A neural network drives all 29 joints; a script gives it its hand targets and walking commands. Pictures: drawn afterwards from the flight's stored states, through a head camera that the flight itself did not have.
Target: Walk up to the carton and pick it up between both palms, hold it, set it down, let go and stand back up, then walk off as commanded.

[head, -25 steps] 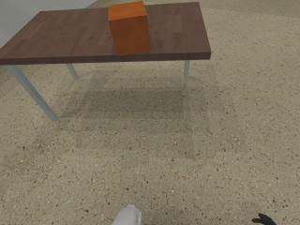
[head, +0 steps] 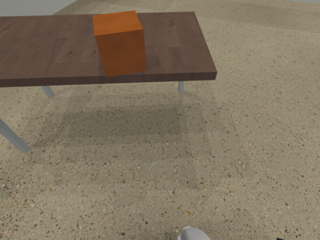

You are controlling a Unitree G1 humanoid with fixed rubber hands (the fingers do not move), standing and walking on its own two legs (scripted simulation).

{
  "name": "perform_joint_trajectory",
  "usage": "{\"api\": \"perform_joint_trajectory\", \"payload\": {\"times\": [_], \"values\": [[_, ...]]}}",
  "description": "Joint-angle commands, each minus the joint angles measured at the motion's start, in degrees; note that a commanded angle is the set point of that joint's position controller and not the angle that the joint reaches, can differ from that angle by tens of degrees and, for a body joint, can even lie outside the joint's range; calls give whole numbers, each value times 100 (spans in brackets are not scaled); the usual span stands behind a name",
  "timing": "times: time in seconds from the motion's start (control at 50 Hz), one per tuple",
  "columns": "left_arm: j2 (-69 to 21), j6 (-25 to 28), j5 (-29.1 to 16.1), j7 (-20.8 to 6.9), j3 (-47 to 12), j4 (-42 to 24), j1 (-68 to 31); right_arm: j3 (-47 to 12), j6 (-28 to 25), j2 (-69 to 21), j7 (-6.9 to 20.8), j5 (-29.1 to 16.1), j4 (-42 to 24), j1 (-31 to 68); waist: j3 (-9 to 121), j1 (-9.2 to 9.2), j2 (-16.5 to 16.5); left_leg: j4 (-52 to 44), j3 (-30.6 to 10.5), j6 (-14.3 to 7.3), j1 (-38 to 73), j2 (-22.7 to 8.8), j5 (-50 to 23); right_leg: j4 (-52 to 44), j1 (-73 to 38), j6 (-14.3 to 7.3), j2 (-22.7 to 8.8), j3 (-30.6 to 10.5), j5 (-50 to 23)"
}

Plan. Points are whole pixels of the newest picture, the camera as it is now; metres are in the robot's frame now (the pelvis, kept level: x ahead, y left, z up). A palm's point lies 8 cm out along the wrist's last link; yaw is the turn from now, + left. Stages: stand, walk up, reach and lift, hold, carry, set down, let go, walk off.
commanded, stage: walk up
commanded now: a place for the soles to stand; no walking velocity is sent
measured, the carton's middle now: (120, 43) +0.88 +0.13 +0.03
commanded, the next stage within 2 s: none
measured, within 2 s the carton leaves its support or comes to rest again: neither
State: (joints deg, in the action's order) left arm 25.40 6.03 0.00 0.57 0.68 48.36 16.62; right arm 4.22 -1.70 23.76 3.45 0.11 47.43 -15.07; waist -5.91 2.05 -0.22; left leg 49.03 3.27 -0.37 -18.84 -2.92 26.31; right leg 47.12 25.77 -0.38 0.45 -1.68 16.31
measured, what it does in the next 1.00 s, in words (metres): walks ahead: left foot, then right foot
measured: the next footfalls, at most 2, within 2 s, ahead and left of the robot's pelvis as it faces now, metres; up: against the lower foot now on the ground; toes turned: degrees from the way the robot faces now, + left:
left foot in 0.40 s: +0.23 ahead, +0.20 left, +0.00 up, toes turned +3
right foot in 0.76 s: +0.20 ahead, -0.04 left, +0.00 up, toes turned +0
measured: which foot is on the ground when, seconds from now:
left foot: down 0.00-0.00, up 0.02-0.38, down 0.40-1.00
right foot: down 0.00-0.42, up 0.44-0.74, down 0.76-1.00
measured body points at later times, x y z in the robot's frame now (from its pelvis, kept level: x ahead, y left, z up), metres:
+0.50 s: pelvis +0.11 +0.10 -0.01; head +0.13 +0.09 +0.44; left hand +0.17 +0.43 -0.11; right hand +0.22 -0.23 -0.11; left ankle +0.19 +0.20 -0.70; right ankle +0.08 -0.07 -0.65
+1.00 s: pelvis +0.11 +0.09 -0.01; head +0.13 +0.06 +0.44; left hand +0.20 +0.42 -0.09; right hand +0.21 -0.23 -0.13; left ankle +0.19 +0.20 -0.70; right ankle +0.16 -0.04 -0.70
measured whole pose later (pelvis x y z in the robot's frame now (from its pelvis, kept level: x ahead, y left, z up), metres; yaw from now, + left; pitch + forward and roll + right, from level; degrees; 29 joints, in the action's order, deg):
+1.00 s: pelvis +0.11 +0.09 -0.01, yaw -2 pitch -4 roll +0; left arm 24.1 4.1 0.0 1.3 0.6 48.5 15.9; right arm 4.2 -0.4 24.0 0.9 0.1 47.4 -10.7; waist -6.9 0.6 -3.8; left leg 50.4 5.1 -2.2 -25.1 -2.3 22.9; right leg 50.7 24.1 0.7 0.2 -3.3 22.4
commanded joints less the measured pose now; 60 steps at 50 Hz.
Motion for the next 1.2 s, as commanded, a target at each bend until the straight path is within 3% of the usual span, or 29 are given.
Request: {"api": "perform_joint_trajectory", "payload": {"times": [0.0,0.02,0.04,0.08,0.1,0.16,0.24,0.3,0.34,0.36,0.38,0.4,0.42,0.44,0.5,0.58,0.68,0.72,0.74,0.76,0.78,0.82,0.86,0.88,0.96,1.02,1.08,1.14,1.18], "values": [[2318,165,17,245,955,-22,1392,336,156,1381,-119,136,-885,405,727,-719,373,2319,-953,-177,-2727,284,654,-3173,-2466,-1106,-2350,-4755,1928],[2198,162,-15,268,939,-85,1306,403,138,1568,-125,129,-737,342,840,-601,409,2265,-1036,-188,-2669,256,519,-2977,-2609,-1298,-2278,-4695,1174],[1887,141,-1,248,832,-143,905,389,114,1467,-151,118,-665,318,491,-462,316,2243,-963,-153,-2817,51,432,-2606,-2501,-1200,-1990,-3669,513],[1649,149,28,282,772,-204,1009,397,78,1310,-86,170,-536,257,663,-417,457,2051,-900,-170,-2684,-67,252,-2117,-2539,-1194,-1732,-2902,-993],[1652,143,56,289,770,-206,948,399,91,1313,-88,181,-518,115,781,-357,830,1870,-992,-132,-2537,-129,213,-1858,-2531,-1232,-1681,-2699,-1774],[1584,174,72,299,777,-269,1099,328,94,1218,-60,235,-710,542,714,-596,1010,1395,-743,-46,-2792,-315,76,-1746,-2440,-1463,-1723,-2306,-2354],[1870,176,29,389,818,-302,854,342,144,1258,2,259,-877,677,641,-427,1101,1029,-891,-72,-2513,-573,-486,-1619,-1935,-1539,-2042,-2233,-2513],[1817,141,97,364,674,-430,40,341,45,1232,5,100,-682,558,515,-185,1402,-94,-635,-177,-1132,-578,-838,-1408,-712,-1204,-1635,-1243,-2105],[1574,118,63,358,519,-468,-592,451,-32,1316,-73,84,-183,-445,791,474,796,-1013,-275,-323,908,-226,-1939,-244,390,-781,-1103,-568,-1765],[1203,82,94,337,434,-421,-348,556,-77,1491,-160,113,110,-1156,974,735,122,-1264,-306,-326,1667,13,-1956,1118,505,-512,-754,-255,-1575],[680,49,89,323,239,-412,142,645,-84,1856,-276,192,99,-1349,1141,736,-1237,-1755,-1428,-382,1800,-625,-1755,2471,980,-170,-156,-16,329],[567,0,20,372,140,-493,573,619,-71,1955,-327,164,-112,-888,854,286,-1786,-2294,-3156,-473,1457,-1427,-1725,3046,1522,-76,305,-251,2140],[1114,-101,-22,390,338,-346,534,597,-70,2027,-289,32,-228,-461,760,95,-844,-3045,-4254,-1020,852,-1965,-1180,2945,1373,-103,349,-318,1891],[1398,-146,29,407,416,-267,498,560,-36,2078,-249,-68,-299,-244,495,-8,-766,-3301,-4565,-1105,210,-2178,-253,3149,1259,-201,78,-545,1706],[1359,-187,38,312,466,-125,447,385,-82,1381,-298,28,-364,336,-307,-154,-712,-2963,-2852,-932,-449,-1439,-559,2545,1092,-245,-344,-449,1087],[1139,-253,89,220,472,-54,578,334,-125,1340,-329,49,-379,484,269,-111,-1150,-2377,-1865,-1197,-227,-1291,-1268,1558,460,-106,-345,-100,1094],[1057,-235,42,222,435,-61,450,330,-39,1478,-374,33,-348,695,404,-196,-1125,-1810,-1834,-1282,-218,-1459,-1856,336,22,-183,-301,155,1171],[1006,-178,111,217,502,211,950,280,-29,1350,-342,-14,-411,933,875,-441,-975,-1295,-1365,-961,-732,-1302,-1550,-650,-1188,-292,-217,300,129],[1128,-136,135,226,558,225,1000,172,17,1085,-340,-16,-439,1108,697,-541,-677,-775,-1203,-722,-1211,-1054,-1278,-1143,-1456,-336,-161,-152,193],[1357,-94,243,239,588,86,660,68,61,688,-352,-90,-407,767,557,-313,521,119,-803,-359,-1550,-571,-578,-2064,-1250,-611,-950,-1844,448],[1821,-69,217,212,610,-190,71,90,85,774,-363,-81,-471,990,204,-231,938,554,-375,-145,-1357,145,571,-2631,-174,-1226,-1799,-3568,906],[1687,-134,220,168,546,-283,-612,284,107,1151,-346,-55,-215,637,123,-29,622,406,-547,-130,-326,114,699,-2371,697,-1475,-1635,-3187,1606],[1204,-183,172,138,364,-390,-849,286,30,1142,-287,-36,-15,347,241,251,688,-985,-653,-234,417,-82,85,-1787,902,-885,-925,-1982,1015],[964,-193,132,129,347,-332,-848,315,-25,1174,-283,-44,100,230,409,226,775,-1445,-1060,-381,594,-383,169,-1535,834,-570,-632,-1423,861],[912,-312,91,56,359,-90,-210,244,-28,1393,-331,33,-109,936,230,-237,146,-2733,-2310,-839,-908,-1381,2116,-293,-156,-343,-11,-298,1400],[1023,-280,95,56,430,-11,6,129,-17,1332,-331,89,-149,1137,28,-367,248,-2147,-1546,-494,-1218,-906,1836,-1388,-419,-493,-316,-987,1522],[1255,-212,168,59,448,-151,-711,218,38,1106,-294,0,-23,877,137,-39,670,-1129,-778,-186,-241,-219,728,-2143,543,-754,-710,-2000,2463],[1032,-231,148,71,333,-273,-736,224,-28,1188,-296,34,-10,577,456,78,533,-1638,-1153,-309,426,-497,398,-1620,705,-571,-524,-1483,1486],[859,-276,112,81,313,-137,-532,190,-78,1288,-323,46,-41,903,346,-112,-112,-2166,-1737,-554,36,-963,751,-794,327,-364,-227,-805,518]]}}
